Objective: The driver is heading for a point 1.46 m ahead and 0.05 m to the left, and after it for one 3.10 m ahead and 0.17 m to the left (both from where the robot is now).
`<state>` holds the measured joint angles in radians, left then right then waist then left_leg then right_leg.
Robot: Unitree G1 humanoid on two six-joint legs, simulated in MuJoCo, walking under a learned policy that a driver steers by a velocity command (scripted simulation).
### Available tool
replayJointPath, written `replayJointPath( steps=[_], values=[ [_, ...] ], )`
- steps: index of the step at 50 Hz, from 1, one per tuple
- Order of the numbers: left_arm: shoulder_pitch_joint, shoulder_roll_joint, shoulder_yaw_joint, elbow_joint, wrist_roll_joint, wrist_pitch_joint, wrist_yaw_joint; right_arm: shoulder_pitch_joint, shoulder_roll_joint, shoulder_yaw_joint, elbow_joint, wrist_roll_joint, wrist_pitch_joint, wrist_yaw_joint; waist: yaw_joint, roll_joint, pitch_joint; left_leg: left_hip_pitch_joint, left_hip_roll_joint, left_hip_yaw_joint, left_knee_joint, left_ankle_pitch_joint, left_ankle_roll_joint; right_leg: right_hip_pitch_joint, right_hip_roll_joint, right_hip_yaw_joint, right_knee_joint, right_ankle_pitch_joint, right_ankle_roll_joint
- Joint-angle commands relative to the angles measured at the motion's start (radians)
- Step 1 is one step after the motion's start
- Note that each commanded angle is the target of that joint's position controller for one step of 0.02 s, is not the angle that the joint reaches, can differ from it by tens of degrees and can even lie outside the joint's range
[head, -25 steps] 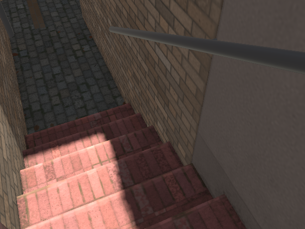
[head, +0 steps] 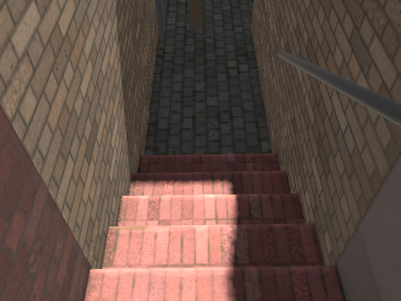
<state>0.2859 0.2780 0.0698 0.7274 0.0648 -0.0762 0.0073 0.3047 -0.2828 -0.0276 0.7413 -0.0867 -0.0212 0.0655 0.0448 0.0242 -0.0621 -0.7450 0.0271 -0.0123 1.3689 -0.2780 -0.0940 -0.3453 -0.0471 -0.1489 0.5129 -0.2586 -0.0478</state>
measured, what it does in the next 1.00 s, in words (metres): goes down: left foot, then right foot 0.17 m lower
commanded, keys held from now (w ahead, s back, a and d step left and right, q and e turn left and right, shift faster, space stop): w+q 0.12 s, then w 0.88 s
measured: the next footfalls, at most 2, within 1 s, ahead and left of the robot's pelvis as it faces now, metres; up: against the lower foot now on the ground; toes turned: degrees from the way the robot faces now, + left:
left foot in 0.18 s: +0.03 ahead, +0.13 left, +0.00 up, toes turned +12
right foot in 0.64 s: +0.35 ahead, +0.01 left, -0.17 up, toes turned +7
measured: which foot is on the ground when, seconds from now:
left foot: up 0.00-0.16, down 0.18-0.64, up 0.66-1.00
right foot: down 0.00-0.18, up 0.20-0.62, down 0.64-1.00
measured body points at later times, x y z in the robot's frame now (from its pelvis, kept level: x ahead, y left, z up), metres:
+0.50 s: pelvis +0.15 +0.08 -0.07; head +0.14 +0.06 +0.38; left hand +0.27 +0.32 -0.17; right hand +0.16 -0.12 -0.23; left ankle +0.00 +0.12 -0.73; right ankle +0.32 -0.03 -0.75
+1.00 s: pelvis +0.43 +0.11 -0.27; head +0.44 +0.12 +0.18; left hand +0.37 +0.32 -0.42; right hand +0.60 -0.08 -0.39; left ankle +0.58 +0.27 -0.96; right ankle +0.31 +0.00 -0.91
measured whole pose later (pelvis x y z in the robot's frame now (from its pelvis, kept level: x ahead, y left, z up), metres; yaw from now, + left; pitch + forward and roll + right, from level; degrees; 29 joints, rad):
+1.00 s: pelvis +0.43 +0.11 -0.27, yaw +9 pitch +3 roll -4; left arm 0.43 0.15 -0.05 0.98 0.09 -0.14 -0.02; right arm 0.18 -0.24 0.04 0.83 -0.14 -0.05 0.10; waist 0.08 0.06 -0.05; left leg -0.68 0.10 -0.04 0.65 0.38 0.03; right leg -0.34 0.09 -0.08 1.09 -0.81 -0.07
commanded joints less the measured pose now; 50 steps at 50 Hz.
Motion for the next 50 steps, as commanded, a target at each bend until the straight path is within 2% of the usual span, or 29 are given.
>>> replayJointPath(
  steps=[1, 6, 8, 9, 10, 11, 12, 14, 15, 16, 18, 20, 22, 24, 28, 29, 31, 32, 33, 34, 35, 36, 38, 39, 42, 45, 47, 48, 50],
  values=[
    [0.008, 0.132, 0.019, -0.032, -0.023, -0.042, 0.021, -0.073, -0.045, -0.004, -0.07, 0.001, -0.021, 0.029, 0.042, -0.133, 0.056, 0.07, 0.04, 0.062, -0.254, -0.036, 0.015, 0.048, -0.237, 0.182, -0.262, -0.331, -0.131],
    [0.035, 0.184, 0.033, -0.031, -0.017, -0.044, 0.017, -0.088, -0.029, -0.002, -0.066, -0.001, -0.052, -0.012, 0.055, -0.136, 0.073, 0.243, -0.001, 0.134, -0.593, -0.127, 0.148, 0.098, -0.344, 0.248, -0.221, -0.432, -0.168],
    [-0.053, 0.179, 0.023, -0.024, -0.02, -0.037, 0.015, -0.038, -0.075, -0.047, -0.04, 0.015, -0.104, -0.023, -0.018, -0.057, 0.06, 0.485, -0.077, 0.18, -0.736, 0.032, 0.207, -0.099, -0.284, 0.144, -0.048, -0.486, -0.145],
    [-0.036, 0.12, 0.001, 0.003, 0.019, -0.041, 0.01, 0.078, -0.085, -0.067, -0.016, -0.011, -0.125, -0.036, -0.091, 0.023, -0.008, 0.701, -0.063, 0.093, -0.769, 0.055, 0.257, -0.232, -0.218, 0.059, 0.214, -0.361, -0.111],
    [-0.091, 0.014, -0.033, -0.038, 0.042, -0.04, -0.01, 0.319, -0.184, -0.082, 0.063, -0.01, -0.141, -0.058, -0.15, 0.262, -0.102, 0.998, 0.163, -0.317, -0.865, 0.293, 0.421, -0.568, -0.028, -0.017, 0.713, -0.374, 0.001],
    [-0.122, -0.049, -0.068, -0.092, -0.012, -0.067, -0.023, 0.461, -0.202, -0.075, 0.056, -0.001, -0.15, -0.027, -0.22, 0.195, -0.076, 1.129, 0.275, -0.576, -0.963, 0.307, 0.496, -0.839, 0.076, 0.201, 0.766, -0.346, 0.01],
    [-0.168, 0.003, -0.054, -0.068, -0.049, -0.072, -0.023, 0.429, -0.128, -0.065, 0.088, 0.007, -0.137, 0.0, -0.229, 0.101, 0.066, 1.01, 0.32, -0.615, -0.995, 0.05, 0.482, -0.961, -0.001, 0.249, 0.857, -0.291, 0.003],
    [-0.131, 0.065, -0.044, -0.018, -0.016, -0.06, 0.002, 0.22, -0.015, -0.02, 0.07, 0.025, -0.105, 0.02, -0.113, -0.004, 0.056, 0.775, 0.282, -0.446, -0.907, -0.022, 0.443, -0.944, -0.093, 0.238, 0.94, -0.137, 0.024],
    [-0.039, 0.023, -0.064, 0.028, 0.007, -0.045, -0.005, 0.151, 0.05, 0.012, 0.075, -0.011, -0.09, 0.012, -0.034, -0.052, 0.08, 0.601, 0.235, -0.337, -0.884, 0.042, 0.397, -0.822, -0.14, 0.312, 0.813, 0.079, 0.013],
    [-0.037, -0.01, -0.076, 0.049, 0.041, -0.024, -0.031, 0.087, 0.065, 0.025, 0.066, -0.028, -0.093, -0.001, -0.011, 0.001, 0.098, 0.442, 0.158, -0.241, -0.875, 0.109, 0.367, -0.718, -0.126, 0.276, 0.799, 0.225, 0.001],
    [-0.071, 0.021, -0.072, 0.049, 0.056, -0.015, -0.062, 0.023, 0.125, 0.058, 0.061, -0.003, -0.128, -0.049, -0.023, 0.02, 0.001, 0.331, 0.064, -0.122, -0.822, 0.107, 0.331, -0.58, -0.102, 0.245, 0.615, 0.491, 0.014],
    [-0.122, 0.055, -0.06, 0.058, 0.027, -0.013, -0.074, 0.073, 0.02, 0.047, 0.086, 0.009, -0.151, -0.07, -0.056, -0.046, -0.01, 0.156, 0.004, -0.01, -0.725, 0.046, 0.302, -0.32, -0.063, 0.17, 0.36, 0.785, 0.054],
    [-0.169, 0.04, -0.058, 0.043, 0.021, -0.006, -0.076, 0.13, -0.058, 0.039, 0.126, 0.001, -0.13, -0.047, -0.06, 0.021, 0.055, 0.008, 0.04, -0.061, -0.722, -0.074, 0.308, -0.116, -0.01, 0.128, 0.338, 0.75, 0.073],
    [-0.238, 0.048, -0.051, 0.012, 0.037, 0.003, -0.071, 0.148, -0.068, 0.037, 0.156, 0.005, -0.121, -0.022, -0.066, 0.038, 0.118, 0.075, 0.095, -0.163, -0.686, -0.088, 0.334, -0.153, -0.01, 0.148, 0.3, 0.57, 0.071],
    [-0.343, -0.001, -0.078, 0.009, 0.011, 0.008, -0.057, 0.271, -0.012, 0.036, 0.232, 0.034, -0.115, -0.034, -0.165, 0.004, 0.145, 0.537, 0.134, -0.313, -0.472, 0.127, 0.328, -0.387, -0.045, 0.158, 0.004, 0.369, 0.058],
    [-0.298, -0.015, -0.082, 0.031, 0.009, 0.0, -0.055, 0.255, -0.016, 0.031, 0.228, 0.032, -0.11, -0.026, -0.156, -0.023, 0.13, 0.515, 0.114, -0.304, -0.415, 0.205, 0.328, -0.272, -0.028, 0.123, -0.028, 0.306, 0.053],
    [0.127, 0.056, -0.047, 0.175, 0.001, -0.006, -0.058, 0.183, -0.054, 0.02, 0.24, -0.013, -0.087, 0.028, 0.004, -0.083, 0.094, 0.357, 0.033, -0.236, -0.07, 0.258, 0.322, 0.185, -0.007, 0.064, -0.165, 0.498, 0.015],
    [0.509, 0.13, -0.001, 0.272, 0.005, -0.01, -0.056, 0.138, -0.073, 0.024, 0.245, -0.05, -0.078, 0.076, 0.178, -0.229, 0.018, 0.004, -0.076, -0.159, 0.392, 0.279, 0.258, 0.673, -0.023, 0.092, -0.039, 0.583, -0.084],
    [0.576, 0.183, 0.001, 0.283, -0.003, -0.005, -0.065, 0.268, 0.042, 0.032, 0.252, -0.019, -0.074, 0.109, 0.089, -0.374, -0.227, -0.33, -0.189, -0.048, 0.847, -0.5, 0.163, 1.046, -0.196, 0.31, 0.211, 1.092, -0.303],
    [0.507, 0.192, 0.016, 0.246, 0.027, -0.009, -0.071, 0.165, 0.024, 0.04, 0.154, 0.006, -0.077, 0.108, 0.121, -0.173, -0.214, -0.58, -0.199, -0.08, 0.926, -0.453, 0.143, 1.079, -0.266, 0.49, 0.162, 1.082, -0.363],
    [0.339, 0.169, 0.019, 0.223, 0.041, -0.007, -0.063, 0.108, 0.057, 0.06, 0.075, 0.03, -0.082, 0.086, 0.113, -0.087, -0.101, -0.777, -0.107, -0.219, 0.777, -0.247, 0.139, 0.956, -0.395, 0.656, 0.023, 0.391, -0.359],
    [0.212, 0.079, -0.017, 0.235, 0.041, -0.005, -0.071, 0.082, 0.014, 0.045, 0.081, 0.023, -0.073, 0.059, 0.034, 0.021, 0.076, -0.749, -0.041, -0.223, 0.689, -0.064, 0.175, 0.585, -0.358, 0.636, -0.058, -0.015, -0.314],
    [-0.148, -0.15, -0.114, 0.154, 0.039, -0.034, -0.051, 0.122, 0.056, 0.065, 0.11, -0.041, -0.048, 0.045, -0.164, 0.002, 0.188, -0.352, 0.124, -0.204, 0.191, 0.274, 0.249, -0.111, -0.26, 0.436, -0.223, 0.023, -0.269],
    [-0.238, -0.161, -0.121, 0.117, 0.015, -0.055, -0.036, 0.093, 0.062, 0.061, 0.103, -0.046, -0.042, 0.052, -0.17, 0.013, 0.146, -0.044, 0.128, -0.119, -0.127, 0.459, 0.239, -0.413, -0.157, 0.295, -0.222, 0.021, -0.262],
    [-0.042, 0.068, -0.07, 0.202, 0.037, -0.086, -0.027, 0.154, 0.093, 0.065, 0.142, -0.054, -0.031, 0.076, -0.132, -0.002, 0.086, 0.26, 0.044, 0.02, -0.087, 0.528, 0.179, -0.53, -0.04, 0.191, -0.021, -0.074, -0.222],
    [0.1, -0.007, -0.098, 0.227, 0.004, -0.101, 0.017, -0.137, -0.008, 0.052, 0.055, -0.05, -0.06, 0.041, 0.024, 0.007, 0.054, -0.189, 0.111, -0.116, -0.614, 0.792, 0.134, 0.055, -0.084, 0.323, 0.235, -0.037, -0.208],
    [0.132, -0.004, -0.104, 0.225, 0.021, -0.076, -0.006, -0.109, 0.005, 0.062, 0.064, -0.048, -0.042, 0.02, 0.009, -0.018, 0.072, 0.166, 0.057, 0.017, -0.734, 0.799, 0.128, -0.21, -0.021, 0.277, 0.302, -0.183, -0.194],
    [0.151, 0.039, -0.091, 0.223, 0.039, -0.066, -0.024, -0.126, -0.002, 0.063, 0.046, -0.051, -0.034, 0.024, 0.003, -0.025, 0.123, 0.247, 0.031, 0.053, -0.688, 0.748, 0.111, -0.295, -0.045, 0.321, 0.303, -0.222, -0.218],
    [0.166, 0.092, -0.059, 0.205, 0.017, -0.048, -0.025, -0.194, -0.031, 0.062, 0.019, -0.051, -0.03, 0.037, 0.033, 0.006, 0.173, 0.134, 0.046, 0.014, -0.832, 0.569, 0.105, -0.11, -0.109, 0.447, 0.365, -0.13, -0.229]
  ],
)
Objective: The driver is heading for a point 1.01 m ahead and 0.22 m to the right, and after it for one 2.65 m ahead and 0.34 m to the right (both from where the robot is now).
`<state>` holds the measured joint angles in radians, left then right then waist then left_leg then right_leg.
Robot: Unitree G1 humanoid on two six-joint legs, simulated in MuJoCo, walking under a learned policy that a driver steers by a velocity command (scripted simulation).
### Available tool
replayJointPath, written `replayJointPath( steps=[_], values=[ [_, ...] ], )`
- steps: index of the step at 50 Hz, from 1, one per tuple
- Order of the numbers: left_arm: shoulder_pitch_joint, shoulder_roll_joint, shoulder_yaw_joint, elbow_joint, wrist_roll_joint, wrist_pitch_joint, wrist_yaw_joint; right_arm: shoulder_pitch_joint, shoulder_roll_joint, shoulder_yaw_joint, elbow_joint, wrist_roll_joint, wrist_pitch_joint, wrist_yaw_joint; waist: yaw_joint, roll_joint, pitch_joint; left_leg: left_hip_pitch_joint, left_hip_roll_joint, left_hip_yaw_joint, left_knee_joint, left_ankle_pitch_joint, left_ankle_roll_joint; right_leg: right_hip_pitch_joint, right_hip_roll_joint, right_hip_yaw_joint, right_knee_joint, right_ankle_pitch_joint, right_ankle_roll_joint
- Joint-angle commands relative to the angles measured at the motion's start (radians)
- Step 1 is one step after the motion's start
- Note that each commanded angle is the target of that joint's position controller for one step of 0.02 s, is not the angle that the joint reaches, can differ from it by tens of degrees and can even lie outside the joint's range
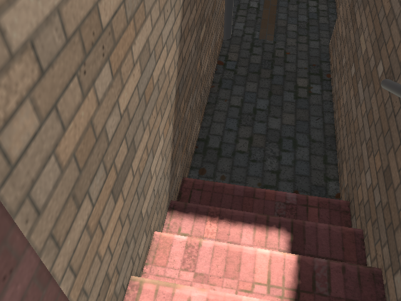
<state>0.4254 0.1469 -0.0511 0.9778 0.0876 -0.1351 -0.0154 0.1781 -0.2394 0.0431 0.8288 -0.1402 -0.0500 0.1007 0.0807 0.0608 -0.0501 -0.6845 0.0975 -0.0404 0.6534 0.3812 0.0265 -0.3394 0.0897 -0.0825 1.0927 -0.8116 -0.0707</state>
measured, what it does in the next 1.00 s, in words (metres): goes down: left foot 0.17 m lower, then right foot 0.17 m lower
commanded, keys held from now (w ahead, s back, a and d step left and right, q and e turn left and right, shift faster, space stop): w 1.00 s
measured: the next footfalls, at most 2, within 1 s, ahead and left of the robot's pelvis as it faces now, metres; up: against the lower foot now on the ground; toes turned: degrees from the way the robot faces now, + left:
left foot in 0.08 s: +0.20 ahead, +0.12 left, -0.17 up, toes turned +3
right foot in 0.58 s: +0.52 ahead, -0.12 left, -0.34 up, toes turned -5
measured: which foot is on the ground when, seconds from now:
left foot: up 0.00-0.06, down 0.08-0.60, up 0.62-1.00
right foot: down 0.00-0.08, up 0.10-0.56, down 0.58-1.00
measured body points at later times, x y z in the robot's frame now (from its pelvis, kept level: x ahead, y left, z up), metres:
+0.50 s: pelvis +0.30 +0.02 -0.17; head +0.30 +0.00 +0.28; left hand +0.48 +0.23 -0.28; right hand +0.17 -0.14 -0.32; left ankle +0.16 +0.12 -0.81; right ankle +0.49 -0.13 -0.86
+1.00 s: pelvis +0.61 -0.03 -0.35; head +0.62 -0.02 +0.10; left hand +0.51 +0.17 -0.50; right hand +0.77 -0.22 -0.47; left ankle +0.80 +0.13 -1.04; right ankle +0.48 -0.11 -0.99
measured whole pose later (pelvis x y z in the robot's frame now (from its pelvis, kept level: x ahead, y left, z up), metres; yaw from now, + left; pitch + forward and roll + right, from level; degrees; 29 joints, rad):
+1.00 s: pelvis +0.61 -0.03 -0.35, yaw -1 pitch +3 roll -3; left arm 0.53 0.13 -0.05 1.05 0.08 -0.11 0.00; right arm 0.13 -0.20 0.04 0.87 -0.13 -0.06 0.11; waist 0.13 0.05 -0.05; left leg -0.73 0.13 -0.05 0.68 0.41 0.02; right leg -0.36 0.06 -0.11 1.12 -0.82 -0.07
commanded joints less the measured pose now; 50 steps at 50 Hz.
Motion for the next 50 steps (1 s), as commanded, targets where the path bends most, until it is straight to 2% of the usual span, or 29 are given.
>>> replayJointPath(
  steps=[1, 2, 3, 4, 5, 7, 8, 10, 13, 15, 18, 19, 23, 27, 28, 30, 31, 32, 33, 36, 38, 39, 41, 42, 44, 46, 47, 49, 50],
  values=[
    [0.035, 0.256, 0.073, -0.052, -0.022, 0.015, 0.003, -0.093, -0.063, 0.004, -0.075, 0.006, -0.004, -0.002, 0.02, -0.039, 0.169, 0.05, -0.023, 0.025, -0.21, -0.157, -0.017, 0.001, -0.259, 0.432, -0.189, 0.501, -0.208],
    [0.023, 0.254, 0.077, -0.06, -0.014, 0.023, -0.006, -0.024, -0.045, 0.008, -0.06, 0.021, -0.017, -0.004, 0.015, -0.005, 0.12, 0.159, -0.026, 0.032, -0.288, -0.191, 0.0, 0.059, -0.242, 0.42, -0.084, 0.639, -0.197],
    [-0.066, 0.269, 0.074, -0.062, 0.02, 0.035, -0.043, 0.265, -0.088, -0.017, 0.025, 0.048, -0.036, -0.01, -0.122, 0.001, 0.057, 0.472, -0.031, 0.057, -0.267, -0.076, 0.035, -0.052, -0.223, 0.381, 0.156, 0.707, -0.172],
    [0.072, 0.21, 0.068, -0.001, 0.032, 0.046, -0.094, 0.491, -0.209, -0.085, 0.109, 0.051, -0.047, -0.028, -0.177, 0.099, -0.017, 0.804, -0.027, 0.105, -0.23, -0.016, 0.107, -0.201, -0.107, 0.221, 0.466, 0.691, -0.067],
    [0.234, 0.102, 0.062, 0.024, -0.008, 0.055, -0.123, 0.565, -0.267, -0.104, 0.104, 0.047, -0.035, -0.011, -0.127, 0.297, -0.259, 1.222, 0.165, -0.092, 0.106, 0.473, 0.322, -0.564, 0.009, 0.093, 1.021, -0.002, 0.037],
    [-0.126, 0.124, 0.045, -0.168, -0.065, 0.044, -0.104, 0.604, -0.249, -0.111, 0.119, 0.041, -0.039, -0.009, -0.271, 0.112, -0.179, 1.221, 0.306, -0.48, -0.133, -0.283, 0.397, -1.049, -0.058, 0.068, 1.098, 0.081, 0.069],
    [-0.166, 0.105, 0.023, -0.19, -0.072, 0.041, -0.062, 0.493, -0.138, -0.085, 0.111, 0.038, -0.044, -0.016, -0.222, -0.061, -0.052, 0.974, 0.325, -0.508, -0.208, -0.668, 0.341, -1.059, -0.148, 0.163, 0.952, 0.294, 0.044],
    [-0.172, 0.101, 0.009, -0.189, -0.021, 0.035, -0.013, 0.338, 0.113, -0.004, 0.104, 0.025, -0.062, -0.024, -0.078, -0.175, 0.063, 0.518, 0.273, -0.444, -0.226, -0.604, 0.314, -0.914, -0.285, 0.267, 0.507, 0.614, 0.022],
    [-0.146, 0.171, 0.044, -0.071, 0.018, 0.057, -0.046, 0.169, 0.017, -0.022, 0.025, 0.076, -0.094, -0.051, -0.04, -0.054, 0.073, -0.026, 0.064, -0.135, -0.259, -0.593, 0.295, -0.424, -0.266, 0.139, 0.087, 0.883, 0.041],
    [-0.123, 0.131, 0.028, -0.059, 0.012, 0.063, -0.076, 0.251, -0.07, -0.043, 0.073, 0.044, -0.099, -0.053, -0.042, -0.009, 0.026, -0.115, 0.026, -0.123, -0.185, -0.661, 0.295, -0.281, -0.19, 0.055, 0.239, 0.938, 0.047],
    [-0.357, 0.137, 0.018, -0.13, 0.011, 0.058, -0.051, 0.544, 0.066, -0.009, 0.207, 0.048, -0.105, -0.103, -0.198, -0.015, 0.034, 0.552, 0.133, -0.335, 0.033, -0.633, 0.312, -0.9, -0.27, 0.21, -0.111, 1.074, 0.067],
    [-0.352, 0.154, 0.014, -0.093, -0.001, 0.054, -0.044, 0.522, 0.091, -0.003, 0.173, 0.079, -0.096, -0.109, -0.206, -0.092, 0.021, 0.518, 0.099, -0.302, 0.118, -0.711, 0.278, -0.815, -0.279, 0.228, -0.323, 1.275, 0.077],
    [-0.423, 0.149, 0.015, -0.135, 0.001, 0.073, -0.061, 0.459, 0.022, -0.016, 0.152, 0.059, -0.063, -0.06, -0.178, -0.027, 0.109, 0.002, 0.012, -0.193, 0.087, -0.891, 0.238, -0.23, -0.183, 0.044, -0.349, 1.247, 0.065],
    [-0.509, 0.179, 0.033, -0.17, -0.047, 0.078, -0.049, 0.449, -0.012, -0.039, 0.206, 0.062, -0.052, -0.089, -0.224, 0.008, 0.177, 0.345, 0.075, -0.285, 0.211, -0.666, 0.217, -0.221, -0.179, 0.052, -0.65, 0.95, 0.065],
    [-0.358, 0.199, 0.042, -0.103, -0.054, 0.081, -0.044, 0.436, -0.019, -0.042, 0.238, 0.043, -0.041, -0.079, -0.174, -0.026, 0.154, 0.415, 0.071, -0.274, 0.391, -0.613, 0.174, -0.121, -0.237, 0.124, -0.802, 1.074, 0.041],
    [0.273, 0.319, 0.116, 0.066, -0.041, 0.048, -0.04, 0.466, -0.029, -0.048, 0.287, 0.016, -0.037, 0.02, 0.078, -0.178, -0.062, 0.075, -0.11, -0.071, 1.011, -0.442, 0.095, 0.652, -0.234, 0.006, -0.645, 1.456, -0.087],
    [0.337, 0.368, 0.127, 0.075, -0.053, 0.049, -0.066, 0.578, 0.087, -0.04, 0.284, 0.04, -0.039, 0.054, 0.001, -0.396, -0.33, -0.285, -0.2, 0.028, 1.496, -1.195, 0.024, 1.083, -0.416, 0.183, -0.356, 1.829, -0.313],
    [0.349, 0.335, 0.135, 0.073, -0.01, 0.06, -0.07, 0.373, 0.013, -0.045, 0.173, 0.067, -0.04, 0.064, 0.086, -0.266, -0.279, -0.527, -0.182, 0.02, 1.614, -1.202, 0.03, 1.066, -0.458, 0.316, -0.42, 1.761, -0.307],
    [0.269, 0.312, 0.141, 0.064, -0.011, 0.064, -0.064, 0.238, 0.019, -0.043, 0.082, 0.084, -0.041, 0.043, 0.094, -0.225, -0.192, -0.688, -0.129, -0.013, 1.514, -1.096, 0.044, 0.948, -0.498, 0.384, -0.525, 1.23, -0.287],
    [-0.007, 0.108, 0.073, 0.034, 0.032, 0.071, -0.05, 0.327, 0.105, -0.03, 0.11, 0.058, -0.035, -0.012, -0.133, 0.006, 0.139, -0.434, 0.032, -0.136, 1.271, -0.623, 0.121, 0.041, -0.486, 0.394, -0.705, 0.637, -0.275],
    [-0.221, -0.009, 0.03, -0.039, -0.037, 0.011, -0.005, 0.264, 0.114, -0.031, 0.105, 0.013, -0.028, 0.003, -0.172, 0.023, 0.141, -0.138, 0.066, -0.075, 0.705, -0.247, 0.133, -0.328, -0.303, 0.181, -0.765, 0.639, -0.215],
    [-0.226, 0.027, 0.026, -0.032, -0.042, -0.011, 0.008, 0.216, 0.082, -0.045, 0.097, 0.01, -0.022, 0.015, -0.168, -0.01, 0.109, 0.011, 0.042, -0.013, 0.551, -0.133, 0.126, -0.411, -0.228, 0.095, -0.722, 0.594, -0.196],
    [-0.146, 0.163, 0.042, 0.001, 0.017, -0.014, 0.002, 0.278, 0.08, -0.031, 0.122, -0.004, -0.016, 0.048, -0.18, -0.058, 0.065, 0.138, -0.001, 0.032, 0.649, -0.056, 0.076, -0.496, -0.204, 0.101, -0.572, 0.59, -0.202],
    [-0.116, 0.188, 0.049, -0.002, 0.007, -0.014, -0.003, 0.272, 0.036, -0.043, 0.107, 0.006, -0.028, 0.042, -0.169, -0.016, 0.06, 0.162, -0.015, 0.039, 0.596, -0.14, 0.062, -0.466, -0.215, 0.112, -0.526, 0.657, -0.194],
    [0.061, 0.16, 0.038, 0.053, -0.033, -0.024, 0.02, 0.076, -0.006, -0.041, 0.039, -0.013, -0.032, 0.005, -0.039, -0.074, 0.053, -0.348, 0.061, -0.123, 0.337, -0.051, 0.006, 0.122, -0.309, 0.297, -0.378, 0.642, -0.218],
    [0.263, 0.066, 0.018, 0.106, -0.022, -0.007, 0.054, -0.117, 0.015, -0.022, -0.024, 0.0, -0.037, -0.012, 0.081, -0.083, 0.057, -0.669, 0.083, -0.142, 0.191, -0.106, -0.027, 0.459, -0.362, 0.475, -0.247, 0.637, -0.232],
    [0.232, 0.002, -0.002, 0.07, -0.044, 0.011, 0.065, -0.17, 0.015, -0.007, -0.011, -0.001, -0.031, -0.008, 0.103, 0.009, 0.068, -0.475, 0.094, -0.09, -0.128, 0.124, -0.032, 0.304, -0.271, 0.369, -0.177, 0.507, -0.195],
    [0.152, 0.137, 0.019, 0.068, 0.009, 0.034, 0.006, -0.118, 0.016, -0.002, -0.025, 0.028, -0.01, 0.015, 0.018, -0.109, 0.099, 0.167, -0.039, 0.116, 0.005, 0.127, -0.011, -0.302, -0.205, 0.288, -0.255, 0.359, -0.207],
    [0.087, 0.182, 0.034, 0.031, -0.002, 0.035, -0.014, -0.097, -0.035, -0.014, -0.031, 0.026, -0.003, 0.018, -0.004, -0.107, 0.135, 0.186, -0.042, 0.1, 0.028, -0.019, -0.027, -0.325, -0.224, 0.318, -0.254, 0.319, -0.213]
  ],
)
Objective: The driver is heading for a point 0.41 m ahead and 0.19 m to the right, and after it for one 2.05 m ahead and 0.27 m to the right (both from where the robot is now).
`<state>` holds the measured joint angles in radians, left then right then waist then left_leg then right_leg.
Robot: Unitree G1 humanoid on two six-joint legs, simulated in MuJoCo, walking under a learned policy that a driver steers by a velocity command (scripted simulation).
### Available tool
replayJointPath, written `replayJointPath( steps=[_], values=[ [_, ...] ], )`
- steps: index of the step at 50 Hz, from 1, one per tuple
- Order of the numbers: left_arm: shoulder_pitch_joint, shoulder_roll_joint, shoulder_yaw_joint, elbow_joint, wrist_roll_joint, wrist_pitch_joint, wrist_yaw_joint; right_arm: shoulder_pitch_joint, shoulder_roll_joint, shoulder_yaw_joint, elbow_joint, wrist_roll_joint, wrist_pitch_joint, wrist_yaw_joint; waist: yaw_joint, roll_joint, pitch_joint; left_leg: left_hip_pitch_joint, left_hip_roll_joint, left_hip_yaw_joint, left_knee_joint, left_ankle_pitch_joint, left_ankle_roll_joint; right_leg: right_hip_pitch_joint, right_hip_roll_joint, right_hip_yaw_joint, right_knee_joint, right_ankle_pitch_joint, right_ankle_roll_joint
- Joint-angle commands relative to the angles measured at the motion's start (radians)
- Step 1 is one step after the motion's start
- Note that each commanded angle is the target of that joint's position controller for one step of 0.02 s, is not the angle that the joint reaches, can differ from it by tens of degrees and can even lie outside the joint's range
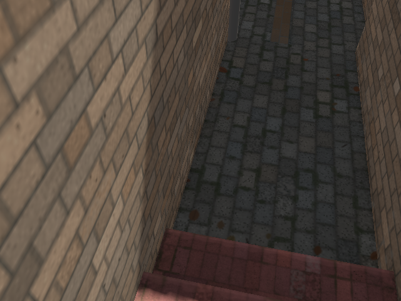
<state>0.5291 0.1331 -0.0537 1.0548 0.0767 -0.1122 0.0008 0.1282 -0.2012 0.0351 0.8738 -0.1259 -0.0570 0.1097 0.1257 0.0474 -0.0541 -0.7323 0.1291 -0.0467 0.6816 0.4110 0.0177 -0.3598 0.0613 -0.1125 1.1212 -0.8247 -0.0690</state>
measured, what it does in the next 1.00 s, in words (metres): goes down, turning right: left foot 0.17 m lower, then right foot 0.17 m lower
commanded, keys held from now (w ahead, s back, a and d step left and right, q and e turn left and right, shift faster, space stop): w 0.02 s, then w+e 0.58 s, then w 0.40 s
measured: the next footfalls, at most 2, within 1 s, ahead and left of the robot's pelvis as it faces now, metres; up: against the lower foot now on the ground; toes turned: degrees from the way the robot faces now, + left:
left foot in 0.10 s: +0.21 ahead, +0.13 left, -0.17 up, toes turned +5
right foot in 0.62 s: +0.49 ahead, -0.19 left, -0.34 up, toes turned -25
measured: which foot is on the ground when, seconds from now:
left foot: up 0.00-0.08, down 0.10-0.64, up 0.66-1.00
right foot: down 0.00-0.10, up 0.12-0.60, down 0.62-1.00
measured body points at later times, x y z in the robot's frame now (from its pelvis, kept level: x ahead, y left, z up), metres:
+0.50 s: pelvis +0.28 +0.01 -0.15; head +0.30 -0.02 +0.30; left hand +0.47 +0.20 -0.26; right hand +0.15 -0.14 -0.30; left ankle +0.17 +0.13 -0.81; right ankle +0.46 -0.18 -0.83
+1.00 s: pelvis +0.58 -0.10 -0.31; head +0.60 -0.10 +0.14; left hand +0.57 +0.13 -0.45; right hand +0.63 -0.35 -0.43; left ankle +0.78 +0.00 -1.01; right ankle +0.46 -0.18 -0.98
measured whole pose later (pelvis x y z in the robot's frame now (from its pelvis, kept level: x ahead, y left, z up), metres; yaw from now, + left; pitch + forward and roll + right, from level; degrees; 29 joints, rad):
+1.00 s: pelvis +0.58 -0.10 -0.31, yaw -20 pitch +2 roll -4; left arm 0.53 0.16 -0.01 1.02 0.09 -0.13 -0.05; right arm 0.16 -0.19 -0.01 0.89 -0.10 -0.06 0.07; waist 0.08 0.06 -0.01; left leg -0.63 0.13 -0.08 0.67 0.37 0.00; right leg -0.32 0.03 -0.11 0.93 -0.65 -0.06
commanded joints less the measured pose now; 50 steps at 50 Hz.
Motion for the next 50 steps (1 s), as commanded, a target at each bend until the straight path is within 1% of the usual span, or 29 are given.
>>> replayJointPath(
  steps=[1, 3, 4, 5, 6, 7, 8, 9, 11, 13, 14, 16, 17, 18, 21, 24, 29, 31, 32, 33, 34, 35, 36, 38, 39, 41, 44, 47, 50],
  values=[
    [-0.038, 0.245, 0.052, -0.062, -0.004, 0.012, -0.042, -0.032, -0.106, -0.018, -0.077, 0.007, 0.004, 0.004, -0.064, -0.083, 0.162, 0.287, -0.097, 0.123, 0.021, -0.233, -0.032, -0.293, -0.221, 0.366, -0.265, 0.398, -0.215],
    [-0.167, 0.305, 0.074, -0.081, -0.019, 0.013, -0.05, 0.085, -0.122, -0.017, -0.077, 0.024, -0.025, -0.012, -0.138, -0.031, 0.132, 0.429, -0.067, 0.03, -0.297, -0.317, 0.009, -0.152, -0.233, 0.444, -0.015, 0.544, -0.178],
    [-0.047, 0.248, 0.064, -0.009, 0.013, 0.018, -0.09, 0.364, -0.176, -0.049, 0.009, 0.029, -0.052, -0.025, -0.201, 0.008, 0.039, 0.77, -0.088, 0.127, -0.316, -0.071, 0.06, -0.192, -0.153, 0.335, 0.265, 0.667, -0.138],
    [0.124, 0.123, 0.05, 0.082, 0.014, 0.021, -0.134, 0.581, -0.21, -0.078, 0.069, -0.001, -0.047, -0.03, -0.232, 0.191, -0.119, 1.168, 0.058, 0.008, -0.087, 0.28, 0.253, -0.473, 0.001, 0.178, 0.81, 0.232, -0.009],
    [0.13, 0.132, 0.068, 0.028, -0.029, 0.012, -0.142, 0.598, -0.274, -0.094, 0.052, 0.013, -0.026, -0.009, -0.189, 0.263, -0.234, 1.273, 0.212, -0.166, 0.041, 0.564, 0.361, -0.723, -0.015, 0.108, 1.144, 0.051, 0.032],
    [0.014, 0.152, 0.065, -0.05, -0.05, 0.005, -0.141, 0.615, -0.277, -0.103, 0.054, 0.007, -0.021, 0.004, -0.22, 0.194, -0.232, 1.235, 0.301, -0.292, -0.048, 0.458, 0.42, -0.877, -0.042, 0.1, 1.175, 0.077, 0.068],
    [-0.129, 0.068, 0.026, -0.151, -0.059, 0.006, -0.111, 0.5, -0.22, -0.095, 0.039, 0.004, -0.026, 0.0, -0.214, 0.058, -0.143, 1.116, 0.351, -0.374, -0.193, -0.174, 0.399, -1.02, -0.096, 0.164, 0.989, 0.27, 0.055],
    [-0.221, 0.09, 0.028, -0.174, -0.049, 0.014, -0.069, 0.468, -0.09, -0.058, 0.046, 0.019, -0.023, -0.003, -0.198, -0.035, -0.045, 0.862, 0.357, -0.409, -0.256, -0.471, 0.38, -0.993, -0.16, 0.207, 0.901, 0.398, 0.046],
    [-0.189, 0.074, 0.017, -0.16, -0.023, 0.02, -0.037, 0.235, 0.1, -0.002, -0.004, 0.021, -0.057, -0.021, -0.039, -0.142, 0.079, 0.39, 0.256, -0.188, -0.317, -0.485, 0.292, -0.753, -0.263, 0.277, 0.452, 0.712, -0.009],
    [-0.173, 0.11, 0.044, -0.086, 0.023, 0.025, -0.061, 0.113, 0.036, -0.009, -0.074, 0.038, -0.087, -0.047, -0.039, -0.066, 0.09, 0.119, 0.094, 0.053, -0.342, -0.467, 0.259, -0.437, -0.249, 0.223, 0.081, 0.95, -0.017],
    [-0.165, 0.106, 0.051, -0.065, 0.031, 0.033, -0.082, 0.173, -0.052, -0.033, -0.049, 0.033, -0.09, -0.056, -0.063, -0.036, 0.063, 0.095, 0.063, 0.102, -0.293, -0.522, 0.265, -0.373, -0.212, 0.152, 0.068, 0.982, 0.005],
    [-0.169, 0.112, 0.054, -0.077, 0.02, 0.023, -0.1, 0.318, -0.083, -0.042, 0.019, 0.007, -0.081, -0.055, -0.068, 0.006, 0.017, 0.142, 0.1, 0.07, -0.214, -0.427, 0.276, -0.339, -0.167, 0.108, 0.169, 0.959, 0.02],
    [-0.2, 0.131, 0.062, -0.092, 0.011, 0.018, -0.093, 0.329, -0.086, -0.042, 0.028, -0.003, -0.077, -0.047, -0.069, -0.012, 0.02, 0.22, 0.143, 0.049, -0.201, -0.375, 0.281, -0.4, -0.176, 0.13, 0.145, 0.901, 0.025],
    [-0.296, 0.134, 0.053, -0.128, 0.008, 0.017, -0.078, 0.396, 0.002, -0.021, 0.068, 0.013, -0.085, -0.075, -0.135, -0.001, 0.043, 0.545, 0.182, -0.02, -0.11, -0.487, 0.24, -0.705, -0.274, 0.297, -0.124, 1.113, 0.028],
    [-0.446, 0.105, 0.034, -0.146, -0.019, 0.021, -0.054, 0.562, 0.07, 0.0, 0.135, 0.017, -0.053, -0.096, -0.213, -0.063, 0.104, 0.753, 0.228, -0.103, 0.0, -0.602, 0.246, -0.877, -0.293, 0.29, -0.375, 1.259, 0.054],
    [-0.442, 0.122, 0.041, -0.131, -0.013, 0.049, -0.073, 0.477, 0.042, -0.013, 0.093, 0.025, -0.026, -0.058, -0.187, -0.035, 0.145, 0.227, 0.125, 0.098, 0.0, -0.781, 0.173, -0.263, -0.19, 0.068, -0.438, 1.382, 0.032],
    [-0.627, 0.126, 0.059, -0.219, 0.021, 0.058, -0.057, 0.595, -0.051, -0.057, 0.191, 0.048, 0.0, -0.1, -0.286, -0.041, 0.242, 0.559, 0.233, 0.058, 0.154, -0.719, 0.135, -0.29, -0.188, 0.04, -0.76, 1.094, 0.006],
    [-0.191, 0.235, 0.134, -0.088, -0.023, 0.038, -0.044, 0.512, -0.112, -0.077, 0.243, -0.004, 0.004, -0.045, -0.08, -0.085, 0.092, 0.33, 0.142, 0.181, 0.517, -0.561, 0.076, 0.367, -0.098, -0.054, -0.714, 1.188, -0.046],
    [0.013, 0.349, 0.189, -0.056, 0.004, 0.045, -0.057, 0.556, -0.099, -0.079, 0.268, 0.005, 0.001, -0.013, 0.005, -0.171, -0.043, 0.143, 0.019, 0.238, 0.896, -0.732, 0.01, 0.745, -0.152, -0.017, -0.597, 1.456, -0.131],
    [0.218, 0.387, 0.188, 0.018, -0.008, 0.057, -0.073, 0.64, 0.027, -0.052, 0.256, 0.03, -0.006, 0.031, -0.018, -0.309, -0.369, -0.048, -0.056, 0.178, 1.282, -1.272, -0.034, 1.166, -0.331, 0.19, -0.396, 1.758, -0.3],
    [0.302, 0.348, 0.194, 0.03, 0.007, 0.063, -0.072, 0.451, -0.03, -0.068, 0.175, 0.076, -0.026, 0.031, 0.074, -0.199, -0.349, -0.205, -0.039, 0.118, 1.349, -1.278, -0.036, 1.16, -0.374, 0.314, -0.456, 1.655, -0.319],
    [0.276, 0.339, 0.188, 0.023, -0.009, 0.054, -0.072, 0.246, -0.063, -0.068, 0.072, 0.1, -0.052, 0.01, 0.101, -0.173, -0.176, -0.405, -0.027, 0.106, 1.37, -1.271, -0.039, 0.992, -0.435, 0.404, -0.589, 1.351, -0.313],
    [0.162, 0.292, 0.173, 0.0, -0.031, 0.041, -0.088, 0.158, -0.067, -0.076, 0.002, 0.116, -0.077, -0.033, 0.044, -0.107, -0.044, -0.47, 0.013, 0.05, 1.246, -1.136, -0.031, 0.728, -0.484, 0.495, -0.672, 0.983, -0.318],
    [-0.077, 0.098, 0.09, -0.059, -0.008, 0.021, -0.095, 0.33, 0.059, -0.046, 0.074, 0.062, -0.072, -0.084, -0.175, 0.119, 0.063, -0.089, 0.119, -0.109, 0.769, -0.682, 0.037, 0.114, -0.463, 0.355, -0.709, 0.965, -0.26],
    [-0.129, 0.116, 0.092, -0.09, 0.004, 0.012, -0.096, 0.342, 0.074, -0.047, 0.076, 0.045, -0.055, -0.091, -0.2, 0.036, 0.149, 0.0, 0.101, -0.068, 0.713, -0.666, 0.048, -0.065, -0.44, 0.332, -0.752, 0.987, -0.295],
    [-0.144, 0.148, 0.095, -0.135, -0.029, -0.013, -0.081, 0.302, 0.031, -0.063, 0.082, 0.022, -0.031, -0.065, -0.18, -0.003, 0.114, 0.123, 0.063, -0.031, 0.428, -0.501, 0.03, -0.179, -0.347, 0.25, -0.819, 0.836, -0.3],
    [-0.173, 0.222, 0.104, -0.163, 0.033, -0.019, -0.076, 0.385, 0.018, -0.057, 0.103, -0.008, -0.032, -0.007, -0.203, -0.042, 0.068, 0.334, -0.039, 0.043, 0.41, -0.294, 0.027, -0.323, -0.233, 0.115, -0.615, 0.759, -0.252],
    [0.099, 0.077, 0.054, -0.022, 0.004, -0.035, -0.04, 0.091, -0.049, -0.066, -0.01, 0.029, -0.019, -0.044, -0.063, -0.06, 0.099, -0.107, 0.066, -0.138, 0.055, -0.051, -0.032, 0.135, -0.341, 0.304, -0.403, 0.583, -0.235],
    [0.123, 0.132, 0.055, -0.031, 0.022, -0.002, -0.048, -0.053, -0.048, -0.049, -0.043, 0.036, 0.007, -0.034, -0.025, -0.056, 0.158, 0.208, -0.001, 0.001, -0.152, 0.057, -0.026, -0.099, -0.285, 0.274, -0.387, 0.389, -0.19]
  ],
)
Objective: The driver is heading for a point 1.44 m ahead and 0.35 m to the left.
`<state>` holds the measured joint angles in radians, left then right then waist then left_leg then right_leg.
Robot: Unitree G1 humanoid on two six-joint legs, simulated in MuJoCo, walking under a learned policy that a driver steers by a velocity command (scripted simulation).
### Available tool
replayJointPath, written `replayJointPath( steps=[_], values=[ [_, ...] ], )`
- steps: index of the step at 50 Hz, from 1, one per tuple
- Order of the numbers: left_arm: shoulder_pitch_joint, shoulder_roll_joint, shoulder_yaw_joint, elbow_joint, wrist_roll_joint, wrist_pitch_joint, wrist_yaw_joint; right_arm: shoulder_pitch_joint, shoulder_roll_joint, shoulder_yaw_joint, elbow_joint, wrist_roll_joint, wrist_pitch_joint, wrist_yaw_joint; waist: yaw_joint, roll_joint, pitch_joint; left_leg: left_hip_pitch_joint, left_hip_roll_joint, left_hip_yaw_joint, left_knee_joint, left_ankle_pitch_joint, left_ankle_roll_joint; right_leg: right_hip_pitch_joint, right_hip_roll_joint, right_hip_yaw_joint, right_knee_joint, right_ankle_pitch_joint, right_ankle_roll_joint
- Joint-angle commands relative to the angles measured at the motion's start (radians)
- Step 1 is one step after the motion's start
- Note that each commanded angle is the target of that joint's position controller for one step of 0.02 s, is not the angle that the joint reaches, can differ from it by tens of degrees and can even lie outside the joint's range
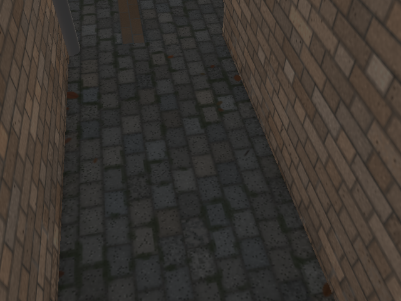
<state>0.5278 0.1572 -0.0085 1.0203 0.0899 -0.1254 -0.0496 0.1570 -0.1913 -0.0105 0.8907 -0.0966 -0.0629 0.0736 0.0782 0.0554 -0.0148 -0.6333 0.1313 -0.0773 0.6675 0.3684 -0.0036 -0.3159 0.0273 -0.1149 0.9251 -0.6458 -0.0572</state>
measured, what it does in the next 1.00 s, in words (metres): goes down: left foot 0.17 m lower, then right foot 0.17 m lower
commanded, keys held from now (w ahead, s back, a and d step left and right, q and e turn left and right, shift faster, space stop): w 0.64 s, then no key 0.36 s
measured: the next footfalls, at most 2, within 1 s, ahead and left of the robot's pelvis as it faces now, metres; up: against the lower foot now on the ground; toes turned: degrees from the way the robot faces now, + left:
left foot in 0.12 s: +0.20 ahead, +0.18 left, -0.17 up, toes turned +4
right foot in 0.72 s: +0.59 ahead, -0.07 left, -0.34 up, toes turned -4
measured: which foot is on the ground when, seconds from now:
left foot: up 0.00-0.10, down 0.12-0.72, up 0.74-1.00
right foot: down 0.00-0.14, up 0.16-0.70, down 0.72-1.00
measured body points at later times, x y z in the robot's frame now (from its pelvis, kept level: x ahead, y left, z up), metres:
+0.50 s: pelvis +0.30 +0.09 -0.17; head +0.31 +0.07 +0.28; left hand +0.49 +0.31 -0.26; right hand +0.25 -0.12 -0.32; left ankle +0.16 +0.18 -0.85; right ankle +0.38 -0.03 -0.83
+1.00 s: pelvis +0.62 +0.05 -0.29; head +0.66 +0.06 +0.15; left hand +0.66 +0.32 -0.44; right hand +0.78 -0.21 -0.40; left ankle +0.78 +0.19 -1.00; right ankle +0.55 -0.06 -1.02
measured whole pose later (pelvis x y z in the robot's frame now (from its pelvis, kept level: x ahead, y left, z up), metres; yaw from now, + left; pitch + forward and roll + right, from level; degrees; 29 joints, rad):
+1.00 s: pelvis +0.62 +0.05 -0.29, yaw -1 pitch +3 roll -2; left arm 0.29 0.24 0.04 0.95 -0.01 -0.02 0.03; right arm 0.09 -0.25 -0.05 0.84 0.00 -0.10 -0.03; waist -0.01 0.04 0.02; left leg -0.62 0.03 -0.12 0.66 0.00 -0.06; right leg -0.20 0.03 -0.07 0.54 -0.39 -0.01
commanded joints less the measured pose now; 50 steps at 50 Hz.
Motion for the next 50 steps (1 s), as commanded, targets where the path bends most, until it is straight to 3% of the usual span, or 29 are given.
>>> replayJointPath(
  steps=[1, 5, 6, 7, 8, 9, 10, 11, 14, 16, 17, 21, 22, 25, 28, 29, 30, 31, 32, 33, 35, 36, 37, 38, 39, 41, 44, 47, 50],
  values=[
    [0.114, 0.129, 0.015, -0.003, 0.009, 0.019, -0.002, -0.098, -0.069, -0.006, -0.078, 0.002, 0.017, 0.006, 0.014, -0.079, 0.139, 0.146, -0.005, 0.031, -0.134, 0.058, 0.003, -0.175, -0.261, 0.298, -0.174, 0.171, -0.186],
    [0.04, 0.246, 0.061, -0.002, -0.013, 0.047, -0.007, -0.009, -0.116, -0.017, -0.045, 0.009, 0.002, -0.003, -0.036, -0.048, 0.16, 0.298, -0.017, 0.062, -0.298, -0.151, 0.036, -0.062, -0.288, 0.318, 0.05, 0.249, -0.117],
    [-0.003, 0.281, 0.072, 0.011, 0.015, 0.064, -0.034, 0.198, -0.184, -0.054, 0.039, 0.043, -0.017, -0.011, -0.123, -0.018, 0.094, 0.551, -0.03, 0.089, -0.318, -0.034, 0.056, -0.122, -0.25, 0.261, 0.255, 0.296, -0.063],
    [0.04, 0.248, 0.068, 0.041, 0.041, 0.069, -0.082, 0.451, -0.28, -0.105, 0.116, 0.034, -0.032, -0.008, -0.231, 0.017, -0.015, 0.902, -0.033, 0.119, -0.206, 0.082, 0.13, -0.303, -0.148, 0.17, 0.573, 0.437, 0.004],
    [0.289, 0.107, 0.065, 0.074, -0.002, 0.067, -0.1, 0.542, -0.33, -0.1, 0.156, 0.025, -0.028, 0.025, -0.127, 0.333, -0.279, 1.259, 0.155, -0.047, 0.037, 0.458, 0.308, -0.548, -0.011, 0.02, 1.146, -0.15, 0.056],
    [0.108, 0.165, 0.071, -0.013, -0.038, 0.054, -0.112, 0.597, -0.308, -0.097, 0.151, -0.006, -0.034, 0.03, -0.212, 0.262, -0.212, 1.198, 0.179, -0.145, 0.013, 0.523, 0.33, -0.759, 0.0, 0.043, 1.358, -0.152, 0.029],
    [-0.098, 0.143, 0.066, -0.121, -0.043, 0.037, -0.102, 0.58, -0.267, -0.083, 0.156, 0.01, -0.038, 0.029, -0.261, 0.205, -0.135, 1.1, 0.247, -0.271, -0.118, 0.037, 0.368, -0.978, -0.011, 0.071, 1.374, -0.094, -0.002],
    [-0.228, 0.147, 0.07, -0.175, -0.048, 0.021, -0.067, 0.508, -0.151, -0.05, 0.147, 0.032, -0.046, 0.028, -0.233, 0.082, -0.025, 0.893, 0.271, -0.359, -0.24, -0.477, 0.357, -1.04, -0.068, 0.118, 1.25, 0.09, -0.039],
    [-0.181, 0.031, 0.022, -0.207, 0.01, 0.017, -0.029, 0.209, -0.006, 0.025, 0.116, -0.005, -0.063, 0.011, -0.014, -0.118, 0.117, 0.34, 0.259, -0.28, -0.302, -0.56, 0.344, -0.813, -0.215, 0.308, 0.844, 0.502, -0.139],
    [-0.218, 0.089, 0.038, -0.209, 0.025, 0.025, -0.037, 0.007, -0.004, 0.032, 0.028, 0.039, -0.11, -0.025, -0.007, -0.144, 0.096, 0.057, 0.096, -0.051, -0.383, -0.544, 0.294, -0.469, -0.207, 0.222, 0.27, 0.793, -0.111],
    [-0.261, 0.127, 0.056, -0.219, 0.023, 0.03, -0.039, -0.003, -0.094, 0.018, 0.028, 0.052, -0.119, -0.031, -0.005, -0.063, 0.066, -0.033, 0.026, 0.017, -0.362, -0.536, 0.287, -0.293, -0.167, 0.161, 0.192, 0.815, -0.069],
    [-0.119, 0.127, 0.059, -0.209, 0.036, 0.046, -0.037, 0.166, -0.177, 0.007, 0.079, -0.007, -0.096, -0.007, 0.017, -0.037, 0.049, -0.05, 0.043, 0.018, -0.098, -0.262, 0.291, -0.095, -0.07, 0.016, 0.367, 0.601, 0.049],
    [-0.283, 0.125, 0.043, -0.281, 0.033, 0.051, -0.037, 0.238, -0.13, 0.011, 0.141, -0.012, -0.102, -0.025, -0.063, -0.047, 0.046, 0.311, 0.095, -0.101, -0.009, -0.437, 0.268, -0.429, -0.172, 0.218, 0.192, 0.729, 0.058],
    [-0.599, 0.091, 0.03, -0.409, -0.002, 0.051, -0.013, 0.621, -0.053, -0.001, 0.243, 0.01, -0.075, -0.081, -0.276, -0.015, 0.076, 1.033, 0.192, -0.342, 0.104, -0.262, 0.293, -1.071, -0.165, 0.193, 0.025, 0.396, 0.064],
    [-0.908, 0.101, 0.027, -0.45, -0.001, 0.013, -0.029, 1.029, 0.06, 0.005, 0.32, 0.036, -0.059, -0.119, -0.492, -0.045, 0.105, 1.28, 0.027, -0.308, 0.258, -0.42, 0.236, -1.359, -0.112, 0.102, -0.096, 0.432, 0.017],
    [-0.985, 0.095, 0.034, -0.482, 0.004, 0.004, -0.035, 1.076, 0.065, 0.004, 0.344, 0.042, -0.061, -0.123, -0.497, 0.012, 0.119, 1.244, -0.006, -0.31, 0.256, -0.341, 0.196, -1.344, -0.088, 0.061, -0.011, 0.336, -0.018],
    [-0.93, 0.014, 0.007, -0.437, 0.03, -0.006, -0.062, 0.874, 0.129, 0.028, 0.284, 0.043, -0.053, -0.11, -0.425, -0.038, 0.165, 0.971, -0.025, -0.306, 0.186, -0.442, 0.197, -1.05, -0.164, 0.121, -0.206, 0.752, -0.003],
    [-0.83, 0.001, -0.007, -0.379, 0.007, 0.008, -0.079, 0.661, 0.07, 0.028, 0.197, 0.051, -0.046, -0.074, -0.34, -0.096, 0.156, 0.508, -0.038, -0.235, 0.045, -0.636, 0.215, -0.507, -0.158, 0.116, -0.446, 1.008, 0.009],
    [-0.861, 0.003, 0.001, -0.494, -0.272, -0.003, -0.032, 0.405, -0.038, -0.016, 0.185, 0.151, -0.044, -0.105, -0.188, -0.052, 0.22, 0.103, -0.001, -0.268, 0.0, -0.436, 0.18, -0.06, -0.024, 0.092, -0.312, 0.907, 0.063],
    [-0.671, 0.05, 0.023, -0.416, -0.266, 0.003, -0.011, 0.344, -0.056, -0.005, 0.18, 0.156, -0.048, -0.11, -0.074, -0.122, 0.142, 0.002, -0.036, -0.167, 0.149, -0.2, 0.156, 0.197, 0.018, 0.053, -0.309, 0.945, 0.06],
    [-0.212, 0.17, 0.075, -0.281, -0.141, 0.037, 0.021, 0.338, -0.132, -0.023, 0.181, 0.144, -0.07, -0.101, 0.105, 0.028, -0.04, 0.007, -0.105, -0.127, 0.629, -0.229, 0.082, 0.561, -0.084, 0.148, -0.504, 1.253, -0.014],
    [-0.085, 0.235, 0.095, -0.214, -0.082, 0.048, 0.03, 0.291, -0.096, -0.036, 0.172, 0.138, -0.078, -0.106, 0.157, -0.047, -0.065, -0.061, -0.22, -0.108, 0.948, -0.91, 0.04, 0.668, -0.221, 0.237, -0.56, 1.581, -0.055],
    [-0.003, 0.259, 0.077, -0.184, 0.01, 0.048, 0.03, 0.384, -0.06, -0.035, 0.153, 0.16, -0.081, -0.114, 0.128, -0.218, -0.289, -0.199, -0.253, -0.155, 1.313, -1.3, -0.032, 0.918, -0.437, 0.321, -0.25, 2.268, -0.172],
    [-0.049, 0.254, 0.075, -0.186, 0.0, 0.058, 0.023, 0.435, -0.065, -0.037, 0.086, 0.173, -0.088, -0.108, 0.084, -0.293, -0.439, -0.34, -0.203, -0.229, 1.361, -1.263, -0.083, 1.004, -0.529, 0.427, -0.188, 2.241, -0.292],
    [-0.118, 0.176, 0.054, -0.203, -0.029, 0.069, 0.023, 0.358, -0.081, -0.04, 0.04, 0.153, -0.074, -0.11, 0.073, -0.144, -0.404, -0.386, -0.154, -0.188, 1.195, -1.179, -0.089, 0.903, -0.459, 0.39, -0.294, 1.89, -0.273],
    [-0.207, 0.187, 0.075, -0.192, -0.092, 0.051, 0.032, 0.278, -0.018, -0.03, -0.008, 0.138, -0.063, -0.124, -0.012, 0.0, -0.248, -0.455, -0.112, -0.08, 1.017, -0.964, -0.043, 0.663, -0.391, 0.353, -0.425, 1.5, -0.27],
    [-0.531, 0.145, 0.054, -0.245, -0.061, 0.062, 0.06, 0.364, 0.052, -0.015, -0.01, 0.119, -0.025, -0.123, -0.262, -0.083, -0.058, -0.001, 0.012, -0.084, 0.339, -0.705, -0.087, -0.019, -0.354, 0.231, -0.542, 1.343, -0.23],
    [-0.461, 0.199, 0.072, -0.211, -0.087, 0.08, 0.083, 0.243, -0.02, -0.032, 0.003, 0.103, -0.036, -0.102, -0.207, -0.147, -0.113, 0.315, -0.125, 0.018, 0.035, -0.313, -0.083, -0.087, -0.223, 0.147, -0.518, 1.164, -0.149],
    [-0.392, 0.162, 0.064, -0.15, -0.111, 0.076, 0.091, 0.173, -0.057, -0.052, -0.001, 0.074, -0.017, -0.097, -0.231, -0.145, -0.085, 0.453, -0.16, 0.036, -0.073, -0.217, -0.021, -0.093, -0.184, 0.125, -0.436, 1.015, -0.057]
  ],
)
Over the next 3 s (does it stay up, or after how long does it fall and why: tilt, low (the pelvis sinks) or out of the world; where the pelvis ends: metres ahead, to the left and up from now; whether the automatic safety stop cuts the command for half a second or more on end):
stays up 1.40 0.31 -0.27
